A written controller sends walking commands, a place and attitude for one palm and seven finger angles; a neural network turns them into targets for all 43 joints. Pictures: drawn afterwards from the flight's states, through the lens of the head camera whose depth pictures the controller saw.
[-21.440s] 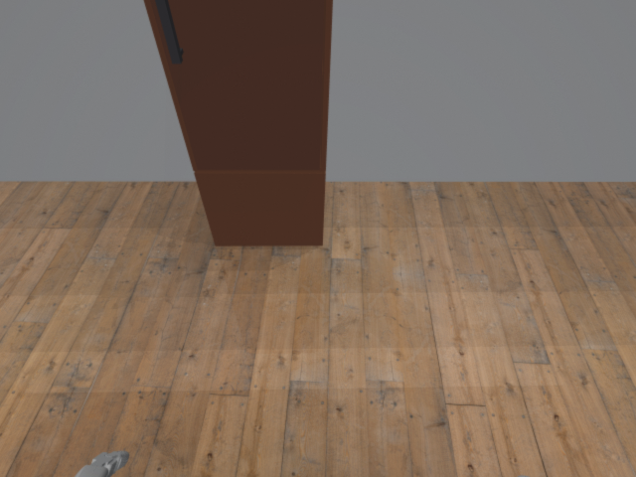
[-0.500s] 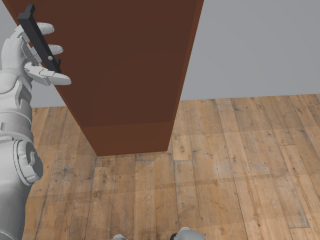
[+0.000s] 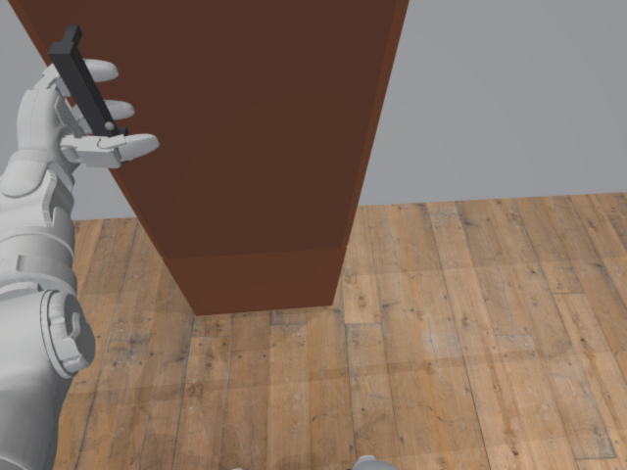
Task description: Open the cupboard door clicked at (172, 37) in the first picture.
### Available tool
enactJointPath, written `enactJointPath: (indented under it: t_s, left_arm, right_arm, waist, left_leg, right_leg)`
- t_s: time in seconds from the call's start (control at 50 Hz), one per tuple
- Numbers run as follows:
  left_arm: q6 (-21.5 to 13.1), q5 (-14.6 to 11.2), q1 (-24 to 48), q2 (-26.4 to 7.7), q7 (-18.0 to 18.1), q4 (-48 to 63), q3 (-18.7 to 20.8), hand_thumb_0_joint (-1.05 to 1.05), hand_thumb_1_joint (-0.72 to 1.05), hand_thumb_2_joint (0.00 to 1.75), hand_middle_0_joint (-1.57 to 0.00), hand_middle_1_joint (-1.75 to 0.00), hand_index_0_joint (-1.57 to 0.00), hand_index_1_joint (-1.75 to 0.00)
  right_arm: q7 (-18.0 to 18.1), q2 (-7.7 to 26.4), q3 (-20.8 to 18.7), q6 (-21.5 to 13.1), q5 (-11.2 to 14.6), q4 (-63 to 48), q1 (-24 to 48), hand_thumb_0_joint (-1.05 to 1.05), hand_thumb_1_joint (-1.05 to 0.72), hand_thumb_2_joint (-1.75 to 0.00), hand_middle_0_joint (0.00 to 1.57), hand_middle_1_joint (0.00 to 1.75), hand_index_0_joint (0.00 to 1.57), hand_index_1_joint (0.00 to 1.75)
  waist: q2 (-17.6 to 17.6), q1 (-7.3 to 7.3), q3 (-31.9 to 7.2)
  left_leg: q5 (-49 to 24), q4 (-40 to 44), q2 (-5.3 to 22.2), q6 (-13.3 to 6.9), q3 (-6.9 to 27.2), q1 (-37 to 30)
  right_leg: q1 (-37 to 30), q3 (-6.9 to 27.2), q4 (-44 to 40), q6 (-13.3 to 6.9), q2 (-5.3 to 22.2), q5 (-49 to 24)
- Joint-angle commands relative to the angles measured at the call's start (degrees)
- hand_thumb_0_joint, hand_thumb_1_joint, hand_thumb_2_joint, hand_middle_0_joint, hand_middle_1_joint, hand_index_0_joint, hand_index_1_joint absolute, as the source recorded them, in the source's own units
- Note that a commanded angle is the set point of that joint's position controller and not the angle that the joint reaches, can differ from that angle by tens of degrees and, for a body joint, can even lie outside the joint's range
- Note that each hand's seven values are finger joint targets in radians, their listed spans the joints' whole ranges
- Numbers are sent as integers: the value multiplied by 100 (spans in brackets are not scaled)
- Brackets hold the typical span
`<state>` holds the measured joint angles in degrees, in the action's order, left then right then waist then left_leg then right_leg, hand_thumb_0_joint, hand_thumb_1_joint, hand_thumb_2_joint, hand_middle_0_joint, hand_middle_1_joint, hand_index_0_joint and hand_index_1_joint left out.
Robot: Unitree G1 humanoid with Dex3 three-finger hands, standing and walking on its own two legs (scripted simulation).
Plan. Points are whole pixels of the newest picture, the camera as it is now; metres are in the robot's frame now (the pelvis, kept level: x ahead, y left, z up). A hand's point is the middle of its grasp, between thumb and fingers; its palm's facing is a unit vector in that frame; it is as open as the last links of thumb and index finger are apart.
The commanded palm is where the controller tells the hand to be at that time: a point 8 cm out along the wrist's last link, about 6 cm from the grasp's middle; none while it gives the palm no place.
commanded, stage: close the thumb around the handle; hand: left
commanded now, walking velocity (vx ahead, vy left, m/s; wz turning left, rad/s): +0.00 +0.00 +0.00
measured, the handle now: (98, 100) +0.55 +0.23 +0.14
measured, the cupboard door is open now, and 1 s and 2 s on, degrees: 0 16 43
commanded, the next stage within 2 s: pull the door open along its arc in 0.40 s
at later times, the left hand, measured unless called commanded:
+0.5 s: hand (108, 130) +0.49 +0.21 +0.14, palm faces +0.04 -1.00 -0.01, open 5.8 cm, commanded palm +0.47 +0.26 +0.14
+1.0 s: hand (117, 193) +0.40 +0.18 +0.14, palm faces +0.04 -1.00 +0.05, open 6.2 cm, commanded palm +0.34 +0.23 +0.14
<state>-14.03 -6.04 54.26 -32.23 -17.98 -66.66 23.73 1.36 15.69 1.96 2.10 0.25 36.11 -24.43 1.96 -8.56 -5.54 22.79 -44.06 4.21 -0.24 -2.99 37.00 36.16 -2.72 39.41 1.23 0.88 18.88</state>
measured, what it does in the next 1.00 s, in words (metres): stands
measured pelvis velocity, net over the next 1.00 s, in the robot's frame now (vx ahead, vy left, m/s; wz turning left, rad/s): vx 0.00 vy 0.00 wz -0.01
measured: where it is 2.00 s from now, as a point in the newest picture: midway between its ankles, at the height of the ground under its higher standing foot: outside the picture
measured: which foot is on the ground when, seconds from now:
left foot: down 0.00-1.00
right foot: down 0.00-1.00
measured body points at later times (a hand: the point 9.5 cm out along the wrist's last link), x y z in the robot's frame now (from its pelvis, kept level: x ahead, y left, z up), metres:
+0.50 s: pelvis -0.01 -0.01 +0.00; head +0.08 +0.00 +0.44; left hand +0.48 +0.26 +0.15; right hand +0.01 -0.28 -0.11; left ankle -0.02 +0.11 -0.71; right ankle -0.01 -0.14 -0.71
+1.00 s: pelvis +0.00 +0.00 +0.01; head +0.03 -0.01 +0.46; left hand +0.39 +0.24 +0.14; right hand +0.10 -0.26 -0.10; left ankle -0.02 +0.11 -0.71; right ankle -0.01 -0.14 -0.71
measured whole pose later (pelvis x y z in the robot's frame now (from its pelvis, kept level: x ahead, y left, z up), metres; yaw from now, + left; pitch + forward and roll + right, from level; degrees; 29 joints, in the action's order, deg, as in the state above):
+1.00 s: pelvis +0.00 +0.00 +0.01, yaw +0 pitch +9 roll -1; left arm -7.4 -14.1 24.2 -16.4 -11.5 -30.5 17.4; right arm 0.7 15.3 0.3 0.5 2.5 32.5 -19.7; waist 3.0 -2.4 -6.6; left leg 21.6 -38.7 3.7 0.1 -4.3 25.9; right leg 26.4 -1.4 36.0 1.1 1.1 18.4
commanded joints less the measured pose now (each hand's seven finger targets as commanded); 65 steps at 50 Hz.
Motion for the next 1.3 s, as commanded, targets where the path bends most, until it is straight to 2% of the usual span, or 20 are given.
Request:
enactJointPath:
  t_s: [0.0, 0.18, 0.48, 0.5, 0.56, 0.7, 0.74, 0.8, 0.88, 0.9, 0.92, 0.94, 0.98, 1.02, 1.04, 1.08, 1.16, 1.22, 1.24, 1.28]
  left_arm:
    - [-340, -101, 2682, -1522, 39, 1302, 183, 0, 40, 68, -36, -130, -36, -130]
    - [-468, -138, 2783, -1424, -16, 1371, 105, 0, 90, 90, -40, -135, -40, -135]
    - [-471, -83, 2928, -1328, 18, 1155, -79, 0, 90, 90, -40, -135, -40, -135]
    - [-480, -54, 2661, -1807, 21, 1111, 312, 0, 90, 90, -40, -135, -40, -135]
    - [-525, -134, 2367, -1617, -94, 1408, 205, 0, 90, 90, -40, -135, -40, -135]
    - [-325, -499, 908, -1363, -257, 2028, 322, 0, 90, 90, -40, -135, -40, -135]
    - [-282, -615, 505, -1208, -257, 2614, 276, 0, 90, 90, -40, -135, -40, -135]
    - [-79, -833, -432, -738, -211, 3179, 176, 0, 90, 90, -40, -135, -40, -135]
    - [161, -941, -1173, -219, -38, 4197, -118, 0, 90, 90, -40, -135, -40, -135]
    - [219, -935, -1269, -99, 37, 4465, -179, 0, 90, 90, -40, -135, -40, -135]
    - [327, -1247, -1147, 111, 858, 5001, 486, 0, 90, 90, -40, -135, -40, -135]
    - [426, -1121, -1544, 586, 1303, 5117, 37, 0, 90, 90, -40, -135, -40, -135]
    - [581, -970, -2091, 1266, 1844, 5577, -333, 0, 90, 90, -40, -135, -40, -135]
    - [687, -723, -2540, 1621, 2402, 6395, -583, 0, 90, 90, -40, -135, -40, -135]
    - [747, -574, -2729, 1800, 2677, 6671, -778, 0, 90, 90, -40, -135, -40, -135]
    - [933, -302, -2929, 2298, 3186, 7278, -1221, 0, 90, 90, -40, -135, -40, -135]
    - [1514, 354, -3235, 2868, 4141, 7834, -1931, 0, 90, 90, -40, -135, -40, -135]
    - [1838, 749, -3387, 3337, 4509, 8318, -2567, 0, 90, 90, -40, -135, -40, -135]
    - [1905, 816, -3633, 3383, 4552, 8353, -2667, 0, 90, 90, -40, -135, -40, -135]
    - [1991, 862, -3876, 3588, 4543, 8506, -2946, 0, 90, 90, -40, -135, -40, -135]
  right_arm:
    - [89, 1035, -394, -114, 14, -315, -795, 0, -90, -90, 20, 30, 20, 30]
    - [110, 1014, -382, -150, 18, -287, -711, 0, -90, -90, 20, 30, 20, 30]
    - [142, 1028, -366, -197, 23, -196, -689, 0, -90, -90, 20, 30, 20, 30]
    - [156, 1081, -387, -187, 17, -220, -722, 0, -90, -90, 20, 30, 20, 30]
    - [140, 1017, -367, -187, 32, -359, -616, 0, -90, -90, 20, 30, 20, 30]
    - [107, 1002, -407, -138, 122, -693, -332, 0, -90, -90, 20, 30, 20, 30]
    - [98, 959, -412, -154, 157, -823, -192, 0, -90, -90, 20, 30, 20, 30]
    - [53, 884, -431, -201, 209, -975, 31, 0, -90, -90, 20, 30, 20, 30]
    - [16, 807, -419, -310, 266, -1115, 381, 0, -90, -90, 20, 30, 20, 30]
    - [13, 783, -428, -343, 260, -1133, 444, 0, -90, -90, 20, 30, 20, 30]
    - [-17, 579, -407, -433, 240, -1170, 697, 0, -90, -90, 20, 30, 20, 30]
    - [-52, 590, -395, -512, 222, -1127, 793, 0, -90, -90, 20, 30, 20, 30]
    - [-136, 515, -409, -627, 219, -1073, 907, 0, -90, -90, 20, 30, 20, 30]
    - [-202, 426, -414, -679, 170, -1062, 1046, 0, -90, -90, 20, 30, 20, 30]
    - [-219, 410, -425, -691, 124, -1076, 1110, 0, -90, -90, 20, 30, 20, 30]
    - [-251, 307, -406, -670, 80, -1085, 1342, 0, -90, -90, 20, 30, 20, 30]
    - [-201, 226, -327, -481, -62, -1089, 1791, 0, -90, -90, 20, 30, 20, 30]
    - [-120, 122, -270, -347, -164, -1112, 1989, 0, -90, -90, 20, 30, 20, 30]
    - [-76, 108, -275, -305, -188, -1122, 2044, 0, -90, -90, 20, 30, 20, 30]
    - [-36, 36, -220, -203, -198, -1123, 2179, 0, -90, -90, 20, 30, 20, 30]
  waist:
    - [432, -22, -2249]
    - [595, -51, -2374]
    - [489, -145, -2088]
    - [322, 2, -2211]
    - [591, 119, -2614]
    - [155, 427, -2350]
    - [423, 560, -2437]
    - [27, 679, -2228]
    - [127, 743, -1790]
    - [71, 749, -1786]
    - [-54, 1215, -1696]
    - [-102, 1055, -1488]
    - [-10, 1000, -1293]
    - [41, 1089, -1597]
    - [-357, 1079, -1631]
    - [-289, 1062, -1576]
    - [-333, 971, -1006]
    - [-315, 939, -960]
    - [-582, 941, -947]
    - [-595, 944, -791]
  left_leg:
    - [-2773, 312, -231, -110, 349, -1675]
    - [-2781, 273, -242, -102, 356, -1806]
    - [-2284, 333, -270, -124, 377, -1589]
    - [-2278, 340, -271, -137, 372, -1487]
    - [-2578, 337, -300, -130, 300, -1654]
    - [-2581, 515, -304, -170, 122, -1442]
    - [-2880, 558, -309, -164, 121, -1643]
    - [-2894, 660, -294, -160, 59, -1649]
    - [-2910, 812, -293, -134, 54, -1807]
    - [-2855, 849, -292, -126, 70, -1870]
    - [-2670, 899, -365, -44, 108, -1613]
    - [-2477, 963, -335, -34, 94, -1705]
    - [-2535, 1037, -319, 20, 101, -1831]
    - [-3007, 1040, -288, 48, 92, -2082]
    - [-3009, 1040, -281, 18, 88, -2139]
    - [-2918, 1115, -266, 45, 76, -2232]
    - [-2119, 1289, -273, 29, 139, -2208]
    - [-1895, 1359, -312, 14, 166, -2382]
    - [-1844, 1365, -304, -10, 189, -2435]
    - [-1791, 1405, -338, -18, 167, -2507]
  right_leg:
    - [-948, -6, -142, -188, -328, -2418]
    - [-941, 13, -133, -193, -319, -2437]
    - [-843, 29, -207, -192, -303, -2142]
    - [-1032, 54, -185, -199, -299, -2192]
    - [-1322, 74, -129, -207, -291, -2518]
    - [-1852, 66, -198, -215, -296, -2876]
    - [-1980, 62, -195, -251, -285, -2958]
    - [-2143, 29, -269, -224, -273, -3088]
    - [-2109, -17, -355, -224, -254, -2971]
    - [-2101, -37, -371, -222, -254, -2883]
    - [-2148, -131, -450, -217, -266, -2624]
    - [-2086, -157, -498, -206, -275, -2393]
    - [-1991, -228, -534, -204, -260, -2307]
    - [-2206, -227, -489, -209, -220, -2537]
    - [-2327, -237, -546, -184, -211, -2587]
    - [-2392, -234, -552, -191, -160, -2542]
    - [-2300, -199, -786, -200, -87, -1823]
    - [-2385, -173, -925, -237, -47, -1566]
    - [-2477, -160, -1018, -230, -40, -1550]
    - [-2551, -124, -1145, -247, -10, -1540]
